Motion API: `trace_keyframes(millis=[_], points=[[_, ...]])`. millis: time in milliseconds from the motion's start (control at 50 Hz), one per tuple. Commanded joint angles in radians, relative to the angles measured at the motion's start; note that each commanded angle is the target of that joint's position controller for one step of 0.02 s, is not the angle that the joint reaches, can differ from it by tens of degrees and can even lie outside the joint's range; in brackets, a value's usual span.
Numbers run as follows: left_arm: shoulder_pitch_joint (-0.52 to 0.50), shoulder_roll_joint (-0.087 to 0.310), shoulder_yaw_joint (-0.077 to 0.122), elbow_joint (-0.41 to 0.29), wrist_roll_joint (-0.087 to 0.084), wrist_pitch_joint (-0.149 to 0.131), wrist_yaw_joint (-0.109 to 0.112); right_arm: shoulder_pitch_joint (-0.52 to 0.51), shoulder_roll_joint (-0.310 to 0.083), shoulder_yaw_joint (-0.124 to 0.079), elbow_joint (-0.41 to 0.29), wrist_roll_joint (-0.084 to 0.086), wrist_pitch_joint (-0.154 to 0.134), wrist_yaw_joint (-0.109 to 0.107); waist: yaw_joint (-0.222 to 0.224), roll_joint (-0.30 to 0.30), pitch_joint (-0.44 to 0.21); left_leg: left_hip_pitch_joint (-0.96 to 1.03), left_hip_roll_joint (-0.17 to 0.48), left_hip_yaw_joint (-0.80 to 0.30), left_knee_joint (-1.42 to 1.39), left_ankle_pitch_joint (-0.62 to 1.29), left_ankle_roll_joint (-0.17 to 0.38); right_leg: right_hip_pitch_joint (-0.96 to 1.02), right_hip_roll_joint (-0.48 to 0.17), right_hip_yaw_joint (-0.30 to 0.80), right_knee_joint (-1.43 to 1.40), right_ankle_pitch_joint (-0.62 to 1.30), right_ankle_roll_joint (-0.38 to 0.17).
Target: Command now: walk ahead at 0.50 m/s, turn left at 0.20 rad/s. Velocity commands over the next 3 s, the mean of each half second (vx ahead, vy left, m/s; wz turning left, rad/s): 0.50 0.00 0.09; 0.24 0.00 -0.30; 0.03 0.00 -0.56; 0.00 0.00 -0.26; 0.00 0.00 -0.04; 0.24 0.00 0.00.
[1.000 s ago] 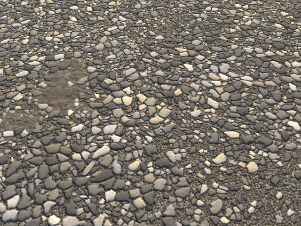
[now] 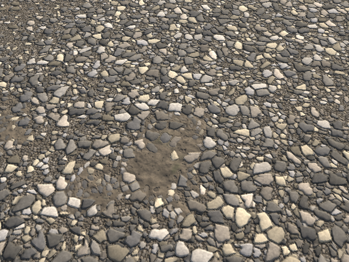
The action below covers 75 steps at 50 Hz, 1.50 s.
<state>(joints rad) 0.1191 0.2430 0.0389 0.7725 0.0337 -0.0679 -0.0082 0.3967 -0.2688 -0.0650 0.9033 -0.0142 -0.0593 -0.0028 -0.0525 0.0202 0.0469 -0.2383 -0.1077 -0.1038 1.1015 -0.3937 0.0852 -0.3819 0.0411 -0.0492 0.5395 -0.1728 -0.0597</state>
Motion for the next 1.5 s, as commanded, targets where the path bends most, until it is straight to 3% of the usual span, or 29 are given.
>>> trace_keyframes(millis=[20, 120, 220, 320, 380, 420, 440, 460, 480, 500, 560, 640, 780, 900, 920, 940, 960, 980, 1020, 1040, 1080, 1140, 1240, 1360, 1420, 1440, 1460, 1480, 1500], points=[[0.115, 0.078, 0.023, 0.004, -0.007, -0.011, 0.002, -0.015, -0.069, -0.008, -0.081, -0.022, -0.001, 0.017, 0.041, -0.069, -0.022, -0.303, 0.117, -0.016, 0.072, 0.064, -0.009, 0.238, -0.293, 0.392, -0.331, -0.008, -0.142], [0.206, 0.102, 0.028, 0.065, -0.024, -0.044, -0.007, -0.07, -0.042, 0.004, -0.097, -0.032, 0.02, 0.036, 0.026, -0.103, -0.024, -0.349, 0.155, 0.049, -0.037, 0.145, -0.038, 0.239, -0.255, 0.246, -0.392, 0.185, -0.155], [0.286, 0.101, 0.026, 0.104, -0.028, -0.037, -0.008, -0.296, -0.007, 0.031, -0.168, -0.024, 0.014, 0.047, 0.075, -0.097, 0.011, -0.378, 0.187, 0.127, -0.313, 0.315, -0.07, 0.265, -0.205, 0.138, -0.419, 0.266, -0.133], [0.356, 0.128, 0.029, 0.137, -0.022, -0.03, -0.003, -0.413, -0.017, 0.038, -0.204, -0.015, 0.008, 0.041, 0.107, -0.104, 0.016, -0.306, 0.154, 0.163, -0.491, 0.325, -0.051, 0.35, -0.242, 0.124, -0.367, 0.366, -0.118], [0.346, 0.144, 0.032, 0.15, -0.017, -0.02, 0.006, -0.377, -0.037, 0.029, -0.199, -0.019, 0.0, 0.031, 0.074, -0.108, 0.001, -0.211, 0.12, 0.171, -0.564, 0.232, -0.011, 0.409, -0.27, 0.124, -0.269, 0.527, -0.101], [0.337, 0.134, 0.027, 0.154, -0.023, -0.012, 0.008, -0.143, -0.073, 0.007, -0.117, -0.036, -0.018, 0.015, -0.025, -0.058, -0.126, 0.106, 0.089, 0.174, -0.664, 0.251, 0.035, 0.352, -0.209, 0.06, 0.015, 0.632, -0.067], [0.316, 0.099, 0.014, 0.116, -0.029, -0.014, 0.008, 0.039, -0.147, -0.013, -0.085, -0.057, -0.026, 0.002, -0.096, 0.034, -0.252, 0.356, 0.297, -0.048, -0.681, 0.171, 0.092, 0.167, -0.161, 0.018, 0.291, 0.349, -0.042], [0.423, 0.005, -0.004, 0.094, -0.052, -0.012, 0.005, 0.074, -0.242, -0.038, -0.074, -0.054, -0.018, 0.0, -0.041, 0.266, -0.331, 0.557, 0.547, -0.493, -0.787, 0.126, 0.213, -0.171, 0.014, -0.033, 0.612, -0.321, -0.006], [0.362, 0.122, 0.026, 0.111, -0.019, -0.002, 0.013, 0.03, -0.184, -0.031, -0.077, -0.011, -0.006, 0.006, -0.041, 0.102, -0.255, 0.473, 0.509, -0.511, -0.817, 0.093, 0.204, -0.258, -0.028, 0.082, 0.692, -0.331, -0.019], [0.296, 0.111, 0.028, 0.091, -0.018, -0.005, 0.005, -0.059, -0.128, -0.014, -0.087, -0.004, -0.007, 0.01, -0.004, 0.065, -0.129, 0.352, 0.462, -0.363, -0.834, 0.129, 0.18, -0.279, -0.07, 0.097, 0.681, -0.245, -0.026], [0.283, 0.065, 0.019, 0.108, -0.006, 0.015, -0.009, -0.143, -0.039, 0.011, -0.077, -0.004, -0.026, 0.008, 0.07, 0.057, -0.029, 0.129, 0.345, -0.113, -0.918, 0.392, 0.106, -0.163, -0.125, 0.084, 0.565, -0.143, 0.001], [0.29, 0.04, 0.023, 0.122, -0.006, 0.048, -0.011, -0.098, -0.062, 0.01, -0.042, 0.002, -0.055, 0.001, 0.103, 0.041, -0.041, 0.099, 0.335, 0.081, -0.887, 0.909, 0.096, -0.127, -0.086, 0.077, 0.535, -0.083, 0.036], [0.078, 0.013, 0.004, 0.04, -0.005, 0.056, -0.018, -0.063, -0.071, 0.012, -0.02, 0.005, -0.024, -0.027, 0.05, 0.074, -0.03, 0.145, 0.31, 0.244, -0.825, 0.955, 0.073, -0.109, -0.072, -0.017, 0.215, 0.109, 0.032], [0.145, 0.056, 0.023, 0.025, 0.006, 0.047, -0.015, -0.07, -0.111, -0.012, -0.015, 0.006, 0.012, -0.044, 0.07, 0.068, -0.071, 0.234, 0.35, 0.251, -0.528, 1.014, 0.053, 0.009, -0.008, -0.056, 0.034, -0.044, -0.048], [0.222, 0.07, 0.032, 0.042, 0.01, 0.035, -0.011, -0.077, -0.121, -0.017, -0.019, 0.007, 0.02, -0.044, 0.114, 0.013, -0.112, 0.197, 0.317, 0.279, -0.363, 0.92, 0.017, 0.117, -0.003, -0.034, -0.078, 0.097, -0.073], [0.295, 0.174, 0.06, 0.04, 0.014, 0.024, 0.001, -0.057, -0.113, -0.016, -0.052, 0.006, 0.021, -0.041, 0.14, -0.127, -0.197, 0.022, 0.244, 0.304, -0.086, 0.553, -0.04, 0.309, -0.183, 0.201, -0.094, 0.537, -0.137], [0.282, 0.279, 0.089, 0.028, -0.01, 0.037, 0.009, -0.006, -0.026, 0.002, -0.093, 0.015, 0.034, -0.033, 0.082, -0.283, -0.272, -0.266, 0.018, 0.251, 0.2, -0.286, -0.082, 0.476, -0.443, 0.561, -0.087, 1.017, -0.354], [0.292, 0.244, 0.087, 0.027, -0.056, 0.052, 0.006, -0.025, -0.045, 0.003, -0.078, -0.017, 0.054, -0.031, 0.106, -0.121, -0.318, -0.269, 0.088, 0.078, 0.242, -0.268, -0.087, 0.427, -0.429, 0.54, -0.123, 0.816, -0.375], [0.151, 0.143, 0.06, 0.002, -0.034, 0.079, 0.017, -0.136, -0.055, -0.002, -0.102, -0.007, 0.058, -0.032, 0.071, -0.039, -0.083, -0.334, 0.134, 0.069, 0.161, -0.117, -0.097, 0.21, -0.315, 0.414, -0.218, 0.437, -0.289], [0.113, 0.118, 0.053, -0.009, -0.035, 0.087, 0.021, -0.154, -0.071, -0.007, -0.111, -0.017, 0.061, -0.033, 0.054, -0.051, -0.05, -0.322, 0.147, 0.069, 0.093, -0.063, -0.103, 0.161, -0.261, 0.377, -0.242, 0.349, -0.244], [0.1, 0.119, 0.053, -0.016, -0.026, 0.087, 0.019, -0.116, -0.057, -0.006, -0.104, -0.027, 0.082, -0.029, 0.037, -0.081, -0.089, -0.258, 0.127, 0.081, 0.051, -0.01, -0.113, 0.123, -0.208, 0.33, -0.247, 0.335, -0.213], [0.117, 0.161, 0.068, -0.019, -0.021, 0.079, 0.012, -0.126, -0.042, -0.002, -0.118, -0.014, 0.096, -0.029, 0.041, -0.081, -0.124, -0.256, 0.12, 0.072, -0.037, 0.005, -0.126, 0.138, -0.185, 0.345, -0.252, 0.242, -0.193], [0.136, 0.18, 0.078, -0.032, -0.014, 0.098, 0.012, -0.214, -0.062, -0.004, -0.16, -0.009, 0.104, -0.033, 0.083, -0.137, -0.1, -0.284, 0.11, 0.05, -0.18, 0.013, -0.136, 0.151, -0.17, 0.457, -0.301, -0.122, -0.169], [0.121, 0.188, 0.087, -0.046, -0.006, 0.108, 0.003, -0.21, -0.066, 0.003, -0.184, 0.01, 0.082, -0.041, 0.086, -0.151, -0.106, -0.165, 0.06, 0.043, -0.358, -0.033, -0.101, 0.146, -0.162, 0.551, -0.277, -0.082, -0.15], [0.079, 0.183, 0.088, -0.053, -0.017, 0.116, -0.003, -0.106, -0.068, 0.005, -0.168, 0.02, 0.068, -0.05, 0.034, -0.157, -0.106, 0.019, 0.025, 0.055, -0.609, 0.018, -0.061, 0.084, -0.127, 0.576, -0.257, -0.058, -0.096], [0.064, 0.171, 0.085, -0.059, -0.028, 0.116, -0.001, -0.063, -0.083, 0.001, -0.159, 0.014, 0.061, -0.058, 0.009, -0.137, -0.097, 0.121, 0.05, 0.044, -0.763, 0.086, -0.047, 0.018, -0.082, 0.551, -0.232, -0.139, -0.046], [0.099, 0.117, 0.072, -0.067, -0.038, 0.113, 0.004, -0.079, -0.166, -0.016, -0.172, 0.0, 0.058, -0.069, 0.039, 0.017, -0.091, 0.187, 0.237, -0.138, -0.897, -0.015, -0.005, -0.079, 0.012, 0.448, -0.08, -0.307, 0.02], [0.103, 0.103, 0.073, -0.081, -0.041, 0.106, 0.011, -0.177, -0.25, -0.03, -0.219, -0.012, 0.061, -0.066, 0.056, 0.212, -0.057, 0.142, 0.483, -0.422, -0.968, -0.037, 0.095, -0.228, 0.18, 0.19, 0.189, -0.363, 0.055], [0.088, 0.185, 0.09, -0.068, 0.004, 0.102, 0.013, -0.209, -0.214, -0.025, -0.221, -0.024, 0.064, -0.058, 0.067, 0.102, -0.021, 0.011, 0.503, -0.357, -0.923, 0.138, 0.15, -0.193, 0.087, 0.176, 0.385, -0.351, 0.069]])
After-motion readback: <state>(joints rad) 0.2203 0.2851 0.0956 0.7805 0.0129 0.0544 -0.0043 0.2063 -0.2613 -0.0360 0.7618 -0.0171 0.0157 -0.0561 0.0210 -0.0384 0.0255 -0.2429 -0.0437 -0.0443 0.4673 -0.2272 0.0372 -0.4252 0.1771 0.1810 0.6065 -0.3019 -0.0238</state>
